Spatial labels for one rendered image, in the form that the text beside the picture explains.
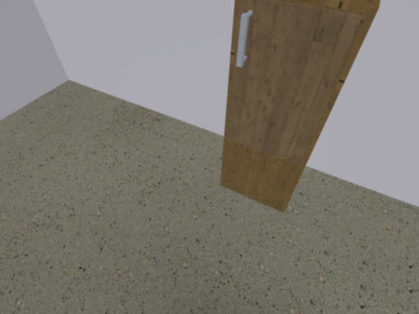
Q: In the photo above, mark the handle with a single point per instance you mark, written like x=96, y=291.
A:
x=242, y=38

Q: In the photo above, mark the cupboard door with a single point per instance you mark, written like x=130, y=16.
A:
x=295, y=55

